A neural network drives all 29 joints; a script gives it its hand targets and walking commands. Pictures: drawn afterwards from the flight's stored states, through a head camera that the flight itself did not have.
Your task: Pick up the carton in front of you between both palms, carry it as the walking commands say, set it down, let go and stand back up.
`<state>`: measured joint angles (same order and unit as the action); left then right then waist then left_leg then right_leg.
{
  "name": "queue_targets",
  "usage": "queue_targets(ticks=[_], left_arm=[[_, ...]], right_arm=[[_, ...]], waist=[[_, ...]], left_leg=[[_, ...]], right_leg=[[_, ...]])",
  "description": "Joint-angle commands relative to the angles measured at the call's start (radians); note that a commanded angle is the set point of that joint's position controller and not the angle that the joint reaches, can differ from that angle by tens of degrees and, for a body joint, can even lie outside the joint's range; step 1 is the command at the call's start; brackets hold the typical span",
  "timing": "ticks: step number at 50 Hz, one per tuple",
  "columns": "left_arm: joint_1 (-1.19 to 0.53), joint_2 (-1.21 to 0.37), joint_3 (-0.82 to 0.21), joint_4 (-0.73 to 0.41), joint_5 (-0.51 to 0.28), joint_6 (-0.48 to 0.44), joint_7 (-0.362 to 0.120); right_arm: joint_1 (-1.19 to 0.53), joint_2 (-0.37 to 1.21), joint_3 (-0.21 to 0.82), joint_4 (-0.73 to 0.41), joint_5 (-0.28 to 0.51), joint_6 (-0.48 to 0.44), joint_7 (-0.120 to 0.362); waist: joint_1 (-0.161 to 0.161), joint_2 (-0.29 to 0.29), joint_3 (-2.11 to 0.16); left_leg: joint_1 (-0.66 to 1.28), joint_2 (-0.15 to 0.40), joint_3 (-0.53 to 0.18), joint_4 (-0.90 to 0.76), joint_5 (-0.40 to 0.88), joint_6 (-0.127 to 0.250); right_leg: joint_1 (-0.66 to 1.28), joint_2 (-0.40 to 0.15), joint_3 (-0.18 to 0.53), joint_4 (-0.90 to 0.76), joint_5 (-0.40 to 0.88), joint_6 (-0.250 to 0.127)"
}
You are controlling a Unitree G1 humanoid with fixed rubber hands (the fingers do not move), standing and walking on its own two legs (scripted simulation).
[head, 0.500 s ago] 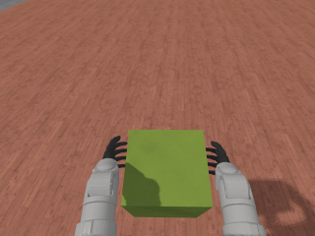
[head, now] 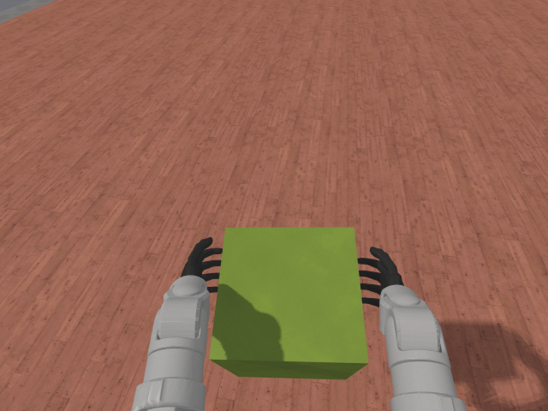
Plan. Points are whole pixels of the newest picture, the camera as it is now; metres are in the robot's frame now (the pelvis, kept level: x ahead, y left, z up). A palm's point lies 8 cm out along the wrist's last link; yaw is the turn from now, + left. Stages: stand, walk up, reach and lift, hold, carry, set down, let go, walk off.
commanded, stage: hold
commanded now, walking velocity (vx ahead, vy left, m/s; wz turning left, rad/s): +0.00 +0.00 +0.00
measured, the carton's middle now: (290, 309) +0.31 -0.01 -0.07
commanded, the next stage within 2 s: set down in 0.28 s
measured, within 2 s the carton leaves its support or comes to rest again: neither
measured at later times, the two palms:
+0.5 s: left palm (177, 280) +0.29 +0.16 +0.05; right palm (365, 254) +0.34 -0.13 +0.04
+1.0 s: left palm (218, 313) +0.35 +0.14 -0.15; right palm (358, 307) +0.36 -0.16 -0.17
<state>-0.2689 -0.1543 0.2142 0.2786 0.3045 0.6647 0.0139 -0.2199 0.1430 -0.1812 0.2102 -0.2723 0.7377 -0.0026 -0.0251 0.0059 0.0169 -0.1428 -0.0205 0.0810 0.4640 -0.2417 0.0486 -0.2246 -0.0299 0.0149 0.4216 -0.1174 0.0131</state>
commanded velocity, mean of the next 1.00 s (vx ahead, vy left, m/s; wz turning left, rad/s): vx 0.00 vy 0.00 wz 0.00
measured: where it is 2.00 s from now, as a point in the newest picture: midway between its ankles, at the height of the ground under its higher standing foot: outside the picture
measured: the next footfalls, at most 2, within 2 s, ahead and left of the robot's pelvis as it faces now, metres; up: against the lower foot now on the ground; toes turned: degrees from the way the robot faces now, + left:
none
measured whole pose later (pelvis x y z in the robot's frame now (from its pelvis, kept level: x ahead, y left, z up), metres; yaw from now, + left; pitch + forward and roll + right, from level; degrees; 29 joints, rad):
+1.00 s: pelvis -0.02 -0.03 -0.08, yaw +8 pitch +29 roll +0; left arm -0.58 -0.20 0.39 0.50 0.27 0.17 0.10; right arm -0.54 0.11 -0.39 0.51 -0.26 0.20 -0.06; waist -0.02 0.04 -0.04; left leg -1.15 -0.08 -0.07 0.99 -0.35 -0.01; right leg -1.19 0.05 0.07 0.96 -0.27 0.01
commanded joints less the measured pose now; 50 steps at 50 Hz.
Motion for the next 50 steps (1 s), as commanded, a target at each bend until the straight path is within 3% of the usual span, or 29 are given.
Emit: queue_targets(ticks=[1, 4, 5, 6, 8, 10, 11, 12, 13, 14, 20, 22, 23, 24, 26, 27, 28, 30, 31, 33, 34, 35, 39, 41, 43, 45, 48, 49, 50], left_arm=[[-0.434, -1.012, -0.564, -0.047, -0.28, -0.023, -0.245], [-0.457, -1.011, -0.481, 0.03, -0.25, -0.013, -0.278], [-0.506, -0.984, -0.471, 0.056, -0.244, -0.007, -0.287], [-0.498, -0.964, -0.441, 0.096, -0.234, 0.0, -0.291], [-0.518, -0.996, -0.436, 0.129, -0.239, 0.014, -0.302], [-0.447, -1.009, -0.464, 0.158, -0.254, 0.012, -0.297], [-0.511, -0.977, -0.448, 0.1, -0.269, -0.002, -0.299], [-0.491, -0.998, -0.437, 0.14, -0.247, 0.006, -0.305], [-0.511, -0.964, -0.438, 0.12, -0.229, 0.01, -0.306], [-0.511, -0.955, -0.424, 0.091, -0.231, 0.003, -0.304], [-0.55, -0.854, -0.372, 0.155, -0.176, -0.029, -0.328], [-0.665, -0.874, -0.34, 0.206, -0.158, -0.04, -0.337], [-0.667, -0.854, -0.366, 0.164, -0.16, -0.048, -0.329], [-0.752, -0.839, -0.297, 0.175, -0.144, -0.075, -0.33], [-0.683, -0.839, -0.189, 0.307, -0.054, -0.069, -0.316], [-0.658, -0.833, -0.244, 0.262, -0.095, -0.09, -0.303], [-0.683, -0.79, -0.153, 0.294, -0.031, -0.1, -0.302], [-0.666, -0.767, -0.072, 0.376, 0.038, -0.138, -0.279], [-0.681, -0.766, -0.061, 0.41, 0.015, -0.167, -0.275], [-0.597, -0.724, -0.009, 0.423, 0.046, -0.242, -0.258], [-0.625, -0.752, -0.06, 0.389, 0.028, -0.277, -0.245], [-0.695, -0.717, -0.047, 0.382, 0.033, -0.32, -0.234], [-0.681, -0.778, -0.105, 0.384, 0.013, -0.422, -0.212], [-0.625, -0.845, -0.125, 0.415, 0.006, -0.448, -0.195], [-0.698, -0.813, -0.236, 0.329, -0.04, -0.497, -0.197], [-0.691, -0.867, -0.284, 0.405, -0.056, -0.506, -0.188], [-0.741, -0.867, -0.393, 0.308, -0.114, -0.535, -0.177], [-0.787, -0.891, -0.441, 0.261, -0.14, -0.534, -0.167], [-0.8, -0.91, -0.464, 0.26, -0.184, -0.536, -0.166]], right_arm=[[-0.528, 0.949, 0.579, -0.074, 0.282, -0.082, 0.276], [-0.647, 0.927, 0.494, -0.035, 0.258, -0.083, 0.271], [-0.6, 0.932, 0.502, -0.008, 0.255, -0.078, 0.263], [-0.595, 0.94, 0.461, 0.069, 0.235, -0.071, 0.272], [-0.648, 0.92, 0.459, -0.024, 0.232, -0.082, 0.258], [-0.611, 0.97, 0.476, 0.054, 0.234, -0.067, 0.247], [-0.582, 0.976, 0.446, 0.055, 0.22, -0.067, 0.248], [-0.614, 0.945, 0.471, 0.043, 0.239, -0.068, 0.249], [-0.623, 0.953, 0.447, 0.05, 0.222, -0.065, 0.258], [-0.614, 0.954, 0.443, 0.087, 0.229, -0.049, 0.264], [-0.697, 1.11, 0.47, 0.098, 0.253, -0.065, 0.222], [-0.717, 1.046, 0.358, 0.175, 0.19, -0.086, 0.213], [-0.678, 1.077, 0.374, 0.238, 0.221, -0.088, 0.215], [-0.779, 1.037, 0.293, 0.208, 0.164, -0.113, 0.211], [-0.74, 0.939, 0.177, 0.309, 0.088, -0.124, 0.2], [-0.71, 0.989, 0.254, 0.267, 0.136, -0.146, 0.2], [-0.768, 0.88, 0.13, 0.264, 0.066, -0.175, 0.202], [-0.781, 0.827, 0.091, 0.307, 0.026, -0.21, 0.194], [-0.748, 0.809, 0.071, 0.373, 0.017, -0.226, 0.195], [-0.754, 0.734, 0.032, 0.32, -0.016, -0.297, 0.191], [-0.766, 0.755, 0.073, 0.347, 0.012, -0.337, 0.197], [-0.75, 0.739, 0.057, 0.369, -0.017, -0.373, 0.189], [-0.795, 0.782, 0.129, 0.39, 0.024, -0.48, 0.189], [-0.762, 0.77, 0.204, 0.368, 0.037, -0.524, 0.205], [-0.799, 0.808, 0.27, 0.362, 0.06, -0.561, 0.205], [-0.892, 0.739, 0.32, 0.255, 0.097, -0.607, 0.22], [-0.915, 0.792, 0.399, 0.278, 0.113, -0.607, 0.212], [-0.909, 0.781, 0.41, 0.274, 0.139, -0.623, 0.21], [-0.885, 0.827, 0.429, 0.242, 0.144, -0.611, 0.213]], waist=[[0.012, 0.058, -0.228], [0.047, 0.059, -0.221], [-0.013, 0.067, -0.175], [0.022, -0.004, -0.13], [-0.015, 0.043, -0.194], [0.019, -0.03, -0.149], [-0.024, -0.033, -0.153], [-0.007, 0.053, -0.217], [-0.025, 0.008, -0.189], [0.037, -0.021, -0.174], [0.093, -0.078, -0.214], [0.031, -0.018, -0.207], [0.071, 0.015, -0.213], [0.04, -0.071, -0.15], [-0.01, 0.038, -0.15], [0.057, -0.04, -0.134], [0.017, 0.008, -0.138], [0.041, 0.017, -0.121], [-0.023, 0.04, -0.137], [0.033, 0.002, -0.157], [0.031, 0.004, -0.224], [-0.038, -0.024, -0.254], [0.024, 0.021, -0.422], [0.002, 0.062, -0.486], [0.012, -0.023, -0.618], [-0.001, 0.057, -0.807], [-0.018, -0.022, -1.023], [0.035, 0.036, -1.078], [-0.049, -0.05, -1.13]], left_leg=[[0.076, -0.017, -0.199, -0.137, 0.142, -0.036], [-0.056, -0.002, -0.204, -0.199, -0.022, -0.03], [-0.098, -0.024, -0.165, -0.18, -0.031, -0.041], [-0.042, -0.011, -0.183, -0.182, -0.044, -0.04], [-0.075, -0.017, -0.191, -0.176, -0.106, -0.037], [-0.085, -0.036, -0.183, -0.169, -0.03, -0.034], [-0.057, -0.019, -0.192, -0.155, -0.004, -0.034], [-0.019, -0.051, -0.172, -0.117, 0.029, -0.047], [-0.029, -0.05, -0.156, -0.13, 0.059, -0.058], [-0.061, -0.039, -0.181, -0.144, 0.08, -0.049], [-0.051, -0.088, -0.15, -0.122, 0.094, -0.006], [-0.098, -0.068, -0.157, -0.115, 0.006, -0.017], [-0.112, -0.072, -0.154, -0.11, -0.041, -0.024], [-0.177, -0.059, -0.168, -0.097, -0.095, -0.009], [-0.139, -0.068, -0.171, -0.077, -0.074, -0.02], [-0.109, -0.066, -0.17, -0.087, -0.018, -0.007], [-0.209, -0.06, -0.174, -0.058, -0.036, -0.022], [-0.254, -0.075, -0.165, -0.036, -0.025, -0.023], [-0.256, -0.08, -0.165, -0.014, -0.026, -0.025], [-0.319, -0.093, -0.163, -0.006, 0.043, -0.019], [-0.332, -0.097, -0.155, 0.043, 0.086, -0.029], [-0.338, -0.085, -0.168, 0.071, 0.058, -0.032], [-0.419, -0.113, -0.149, 0.162, 0.13, -0.05], [-0.489, -0.119, -0.146, 0.25, 0.142, -0.07], [-0.59, -0.109, -0.143, 0.329, 0.217, -0.064], [-0.622, -0.114, -0.152, 0.39, 0.327, -0.08], [-0.772, -0.135, -0.121, 0.527, 0.323, -0.091], [-0.742, -0.138, -0.124, 0.542, 0.385, -0.096], [-0.764, -0.133, -0.134, 0.555, 0.317, -0.097]], right_leg=[[0.13, 0.14, 0.056, -0.031, -0.016, -0.041], [0.222, 0.136, 0.059, -0.02, -0.051, -0.024], [0.236, 0.122, 0.071, -0.052, -0.067, -0.029], [0.178, 0.134, 0.052, -0.052, -0.097, -0.021], [0.264, 0.112, 0.072, -0.041, -0.096, -0.026], [0.267, 0.132, 0.058, -0.058, -0.081, -0.021], [0.225, 0.126, 0.057, -0.048, -0.062, -0.023], [0.26, 0.093, 0.076, -0.087, -0.077, -0.02], [0.248, 0.105, 0.063, -0.085, -0.02, -0.016], [0.267, 0.114, 0.049, -0.084, -0.017, -0.016], [0.32, 0.087, 0.099, -0.09, 0.091, 0.052], [0.288, 0.087, 0.09, -0.075, 0.002, 0.015], [0.339, 0.067, 0.108, -0.086, -0.059, 0.006], [0.265, 0.097, 0.075, -0.053, -0.124, -0.009], [0.221, 0.066, 0.101, -0.064, -0.125, -0.017], [0.157, 0.09, 0.066, -0.051, -0.076, 0.005], [0.168, 0.097, 0.061, -0.022, -0.092, -0.016], [0.103, 0.096, 0.058, 0.005, -0.047, -0.01], [0.096, 0.085, 0.08, 0.017, 0.0, -0.01], [0.028, 0.112, 0.049, 0.071, 0.046, -0.004], [0.035, 0.107, 0.056, 0.089, 0.091, 0.001], [-0.02, 0.119, 0.032, 0.119, 0.066, -0.002], [-0.121, 0.144, 0.025, 0.227, 0.104, 0.002], [-0.197, 0.135, 0.034, 0.315, 0.13, -0.012], [-0.24, 0.148, 0.034, 0.381, 0.211, -0.005], [-0.283, 0.149, 0.027, 0.497, 0.315, 0.007], [-0.314, 0.145, 0.036, 0.592, 0.386, 0.01], [-0.407, 0.151, 0.038, 0.603, 0.395, 0.007], [-0.378, 0.148, 0.019, 0.612, 0.365, 0.016]])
